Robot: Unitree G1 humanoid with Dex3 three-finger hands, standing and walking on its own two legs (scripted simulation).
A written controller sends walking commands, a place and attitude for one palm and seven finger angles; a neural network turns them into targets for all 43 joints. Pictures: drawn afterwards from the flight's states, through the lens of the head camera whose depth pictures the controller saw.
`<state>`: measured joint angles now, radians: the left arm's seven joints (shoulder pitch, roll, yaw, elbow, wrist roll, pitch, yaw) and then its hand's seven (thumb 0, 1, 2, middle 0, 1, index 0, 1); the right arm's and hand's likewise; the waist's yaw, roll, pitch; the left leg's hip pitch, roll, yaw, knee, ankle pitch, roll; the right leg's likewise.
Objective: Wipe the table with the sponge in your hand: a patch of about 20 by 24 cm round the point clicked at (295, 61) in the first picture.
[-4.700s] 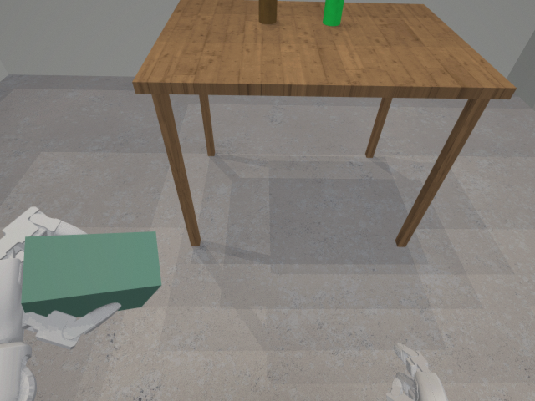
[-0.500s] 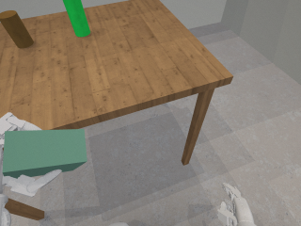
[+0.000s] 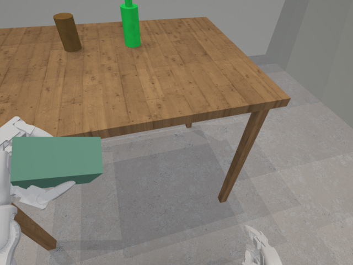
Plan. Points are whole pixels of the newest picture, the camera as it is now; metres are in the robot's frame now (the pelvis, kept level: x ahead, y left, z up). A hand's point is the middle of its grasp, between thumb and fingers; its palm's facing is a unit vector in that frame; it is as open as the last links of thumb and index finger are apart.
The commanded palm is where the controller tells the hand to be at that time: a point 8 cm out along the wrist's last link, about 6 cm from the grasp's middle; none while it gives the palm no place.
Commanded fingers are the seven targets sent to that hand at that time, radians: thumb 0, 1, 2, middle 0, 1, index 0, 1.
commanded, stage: come to a stop and stand still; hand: left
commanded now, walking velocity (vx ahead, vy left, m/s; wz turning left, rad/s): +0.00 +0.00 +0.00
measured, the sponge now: (70, 163) +0.24 +0.22 +0.16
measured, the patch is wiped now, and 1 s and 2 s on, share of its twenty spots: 0.00 0.00 0.00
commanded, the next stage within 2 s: look again from close up in 0.24 s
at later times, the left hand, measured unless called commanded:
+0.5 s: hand (41, 159) +0.23 +0.27 +0.16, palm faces +0.46 -0.81 -0.36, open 10.3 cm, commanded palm +0.18 +0.29 +0.18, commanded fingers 0.00 0.10 1.30 -1.20 -1.60 -1.20 -1.60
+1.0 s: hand (69, 129) +0.31 +0.26 +0.16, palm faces +0.45 -0.82 -0.36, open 10.3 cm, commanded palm +0.25 +0.29 +0.18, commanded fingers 0.00 0.10 1.30 -1.20 -1.60 -1.20 -1.60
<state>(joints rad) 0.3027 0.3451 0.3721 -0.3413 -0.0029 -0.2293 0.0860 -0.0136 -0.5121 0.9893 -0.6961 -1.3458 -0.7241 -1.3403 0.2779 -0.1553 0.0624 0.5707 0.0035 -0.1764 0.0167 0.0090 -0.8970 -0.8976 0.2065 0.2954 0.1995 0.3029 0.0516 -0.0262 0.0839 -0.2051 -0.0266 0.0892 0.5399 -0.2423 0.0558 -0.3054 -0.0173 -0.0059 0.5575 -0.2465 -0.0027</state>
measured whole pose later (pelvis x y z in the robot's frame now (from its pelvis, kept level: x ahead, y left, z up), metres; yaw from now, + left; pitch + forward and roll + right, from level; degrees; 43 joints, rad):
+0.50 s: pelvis +0.03 +0.01 +0.01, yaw +2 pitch -3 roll +0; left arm 0.37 0.33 0.36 -0.39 0.01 -0.22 0.09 -0.01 -0.51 0.99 -0.69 -1.35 -0.72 -1.34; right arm 0.26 -0.21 0.02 0.56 -0.01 -0.16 -0.02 0.01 -0.90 -0.90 0.20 0.30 0.20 0.30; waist 0.04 -0.04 0.05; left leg -0.17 -0.04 0.07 0.44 -0.22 0.06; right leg -0.24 0.01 0.06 0.41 -0.11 0.01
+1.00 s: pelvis +0.10 +0.00 +0.00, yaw +2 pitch +0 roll -1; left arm 0.41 0.34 0.36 -0.43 -0.03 -0.20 0.11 -0.01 -0.51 0.99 -0.69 -1.35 -0.72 -1.34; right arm 0.21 -0.22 0.01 0.55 0.00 -0.09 -0.04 0.01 -0.90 -0.90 0.21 0.30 0.20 0.30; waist 0.03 -0.01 0.01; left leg -0.18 -0.02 0.06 0.57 -0.40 0.04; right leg -0.27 0.04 0.05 0.59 -0.31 -0.02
